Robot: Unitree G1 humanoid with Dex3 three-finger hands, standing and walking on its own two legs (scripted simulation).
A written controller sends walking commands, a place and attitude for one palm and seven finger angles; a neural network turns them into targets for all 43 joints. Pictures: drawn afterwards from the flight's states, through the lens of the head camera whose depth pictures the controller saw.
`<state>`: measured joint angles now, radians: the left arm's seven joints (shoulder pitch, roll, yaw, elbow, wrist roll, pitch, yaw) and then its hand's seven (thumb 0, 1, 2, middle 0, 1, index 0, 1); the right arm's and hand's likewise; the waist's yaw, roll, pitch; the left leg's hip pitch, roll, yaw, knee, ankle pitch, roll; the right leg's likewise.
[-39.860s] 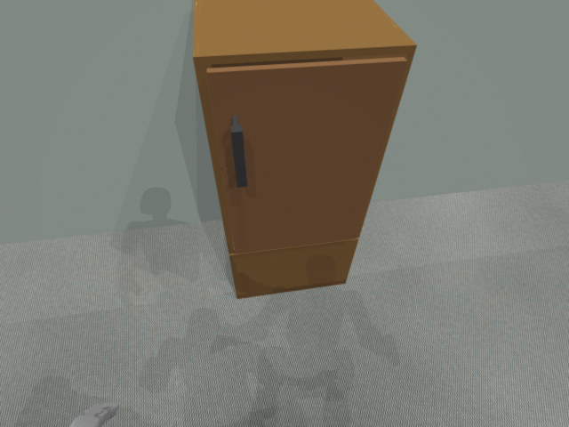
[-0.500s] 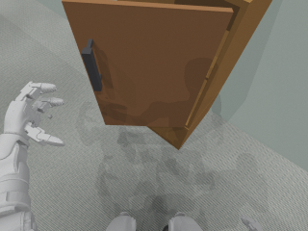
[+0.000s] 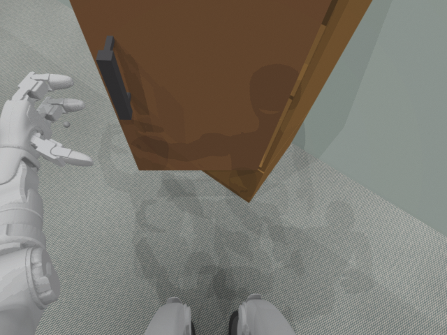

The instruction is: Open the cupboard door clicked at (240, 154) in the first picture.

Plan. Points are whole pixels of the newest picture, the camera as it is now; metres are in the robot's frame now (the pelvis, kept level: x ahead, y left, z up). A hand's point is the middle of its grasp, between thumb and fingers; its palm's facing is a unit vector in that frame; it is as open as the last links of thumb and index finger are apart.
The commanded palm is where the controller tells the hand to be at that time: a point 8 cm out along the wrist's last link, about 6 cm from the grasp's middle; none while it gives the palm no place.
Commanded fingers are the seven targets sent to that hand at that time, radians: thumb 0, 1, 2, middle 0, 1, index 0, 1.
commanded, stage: move the hooked fingers beside the handle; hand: left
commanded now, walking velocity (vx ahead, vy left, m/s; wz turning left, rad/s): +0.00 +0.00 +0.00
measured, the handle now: (118, 80) +0.56 +0.19 +0.06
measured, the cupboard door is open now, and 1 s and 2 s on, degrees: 38 38 38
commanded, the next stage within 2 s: slide the fingers in behind the handle in 1.18 s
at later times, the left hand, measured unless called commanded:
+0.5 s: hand (83, 95) +0.52 +0.24 +0.06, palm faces +0.01 -1.00 -0.01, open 14.0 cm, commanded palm +0.49 +0.29 +0.06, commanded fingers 0.00 -0.50 0.30 -0.30 -1.20 -0.30 -1.20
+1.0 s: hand (78, 104) +0.50 +0.25 +0.06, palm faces +0.00 -1.00 +0.01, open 14.0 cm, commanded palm +0.49 +0.29 +0.06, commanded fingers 0.00 -0.50 0.30 -0.30 -1.20 -0.30 -1.20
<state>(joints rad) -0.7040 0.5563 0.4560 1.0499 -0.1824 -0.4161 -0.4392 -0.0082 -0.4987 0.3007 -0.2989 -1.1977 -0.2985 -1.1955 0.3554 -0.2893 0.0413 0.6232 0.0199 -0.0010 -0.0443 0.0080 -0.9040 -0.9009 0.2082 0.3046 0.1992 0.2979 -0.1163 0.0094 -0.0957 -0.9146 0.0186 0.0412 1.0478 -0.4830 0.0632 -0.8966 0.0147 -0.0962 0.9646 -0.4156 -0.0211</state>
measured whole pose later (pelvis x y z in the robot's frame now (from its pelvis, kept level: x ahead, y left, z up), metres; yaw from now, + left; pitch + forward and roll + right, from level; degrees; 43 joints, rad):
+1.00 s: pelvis +0.01 +0.01 +0.00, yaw -1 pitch +23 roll -5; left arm -0.83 0.62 0.48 1.15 -0.14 -0.39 -0.41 -0.01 -0.50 0.30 -0.30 -1.20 -0.30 -1.20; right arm 0.37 -0.29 0.05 0.59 0.00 0.09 -0.02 0.00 -0.90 -0.90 0.21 0.30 0.20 0.30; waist -0.17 0.02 -0.10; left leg -0.98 0.03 0.04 1.07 -0.50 0.07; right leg -0.95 0.03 -0.10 0.96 -0.42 -0.01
